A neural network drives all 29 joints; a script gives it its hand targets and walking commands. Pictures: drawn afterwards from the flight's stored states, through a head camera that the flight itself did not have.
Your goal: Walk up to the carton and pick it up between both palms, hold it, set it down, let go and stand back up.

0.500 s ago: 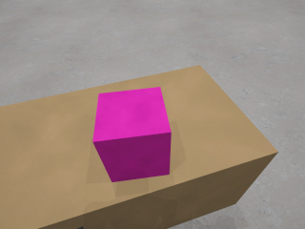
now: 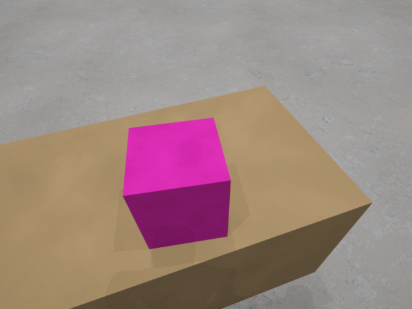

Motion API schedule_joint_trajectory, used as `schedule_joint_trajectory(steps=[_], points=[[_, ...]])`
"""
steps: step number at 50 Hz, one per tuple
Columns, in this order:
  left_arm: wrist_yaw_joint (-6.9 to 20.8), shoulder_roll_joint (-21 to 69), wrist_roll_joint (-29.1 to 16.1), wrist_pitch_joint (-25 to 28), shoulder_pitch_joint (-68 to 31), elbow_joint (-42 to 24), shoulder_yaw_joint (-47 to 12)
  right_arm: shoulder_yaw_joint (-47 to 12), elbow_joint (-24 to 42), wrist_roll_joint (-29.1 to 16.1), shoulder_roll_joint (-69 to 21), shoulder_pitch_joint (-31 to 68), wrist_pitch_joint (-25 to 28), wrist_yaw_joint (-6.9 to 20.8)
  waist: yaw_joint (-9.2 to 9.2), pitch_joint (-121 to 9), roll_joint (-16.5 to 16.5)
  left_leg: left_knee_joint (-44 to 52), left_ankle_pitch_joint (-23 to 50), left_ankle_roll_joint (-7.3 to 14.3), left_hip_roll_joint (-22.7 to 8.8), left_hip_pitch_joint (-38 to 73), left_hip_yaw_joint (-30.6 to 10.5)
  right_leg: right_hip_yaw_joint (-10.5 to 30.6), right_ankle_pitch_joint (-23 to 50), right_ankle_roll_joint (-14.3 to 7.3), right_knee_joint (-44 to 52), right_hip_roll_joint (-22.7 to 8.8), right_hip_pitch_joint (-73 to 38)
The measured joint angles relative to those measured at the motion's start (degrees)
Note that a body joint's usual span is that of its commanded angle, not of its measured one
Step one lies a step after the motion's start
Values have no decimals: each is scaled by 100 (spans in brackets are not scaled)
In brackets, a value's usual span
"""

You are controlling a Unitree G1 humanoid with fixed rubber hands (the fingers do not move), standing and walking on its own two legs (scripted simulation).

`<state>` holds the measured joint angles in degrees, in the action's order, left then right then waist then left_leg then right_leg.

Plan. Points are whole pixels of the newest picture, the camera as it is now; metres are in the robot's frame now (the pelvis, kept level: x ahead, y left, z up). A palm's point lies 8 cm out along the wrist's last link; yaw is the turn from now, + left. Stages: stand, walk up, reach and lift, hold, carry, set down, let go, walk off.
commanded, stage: stand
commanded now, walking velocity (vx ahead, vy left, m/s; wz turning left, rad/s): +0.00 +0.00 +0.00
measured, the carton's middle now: (180, 185) +0.43 +0.09 -0.04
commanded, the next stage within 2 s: none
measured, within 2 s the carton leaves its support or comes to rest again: neither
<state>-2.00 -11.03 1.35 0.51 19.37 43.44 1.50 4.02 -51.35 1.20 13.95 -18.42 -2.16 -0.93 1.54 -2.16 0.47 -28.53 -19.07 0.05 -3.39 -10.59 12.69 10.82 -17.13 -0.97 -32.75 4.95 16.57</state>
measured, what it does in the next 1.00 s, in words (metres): stands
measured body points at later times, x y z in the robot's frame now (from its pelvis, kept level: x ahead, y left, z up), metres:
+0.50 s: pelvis -0.01 +0.01 +0.00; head -0.01 +0.00 +0.45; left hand +0.06 +0.25 -0.13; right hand -0.02 -0.25 -0.15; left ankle -0.05 +0.11 -0.73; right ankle +0.00 -0.11 -0.73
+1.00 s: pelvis -0.02 +0.02 +0.00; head -0.02 +0.00 +0.45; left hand +0.03 +0.25 -0.14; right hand -0.04 -0.23 -0.16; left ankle -0.05 +0.11 -0.73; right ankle +0.00 -0.11 -0.73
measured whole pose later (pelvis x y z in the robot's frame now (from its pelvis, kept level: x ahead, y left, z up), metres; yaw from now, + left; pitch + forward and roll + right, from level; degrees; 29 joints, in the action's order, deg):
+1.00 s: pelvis -0.02 +0.02 +0.00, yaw -1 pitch -1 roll +1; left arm -2.9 -9.4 0.8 -0.6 17.2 55.7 1.0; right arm 3.3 -59.9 1.3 11.0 -20.6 -1.8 -2.3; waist 1.7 0.0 0.7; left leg -27.2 -18.0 1.4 -2.1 -8.0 13.4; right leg 11.5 -15.4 0.6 -31.2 3.6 14.4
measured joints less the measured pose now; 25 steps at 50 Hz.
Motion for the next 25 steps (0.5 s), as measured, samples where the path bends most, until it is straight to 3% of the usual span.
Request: schedule_joint_trajectory(steps=[14, 25], points=[[-50, 58, 3, -40, -79, 278, -14, 16, -257, 9, -51, -72, -60, -15, 14, 111, 143, -47, -39, 7, 6, 80, 34, 35, -18, 14, -48, -5, -58], [-75, 57, -32, -70, -151, 592, -35, -39, -473, 22, -174, -189, -5, -58, 10, 135, -19, 111, 63, 69, 72, 185, 69, 82, 81, 80, 70, -59, -132]])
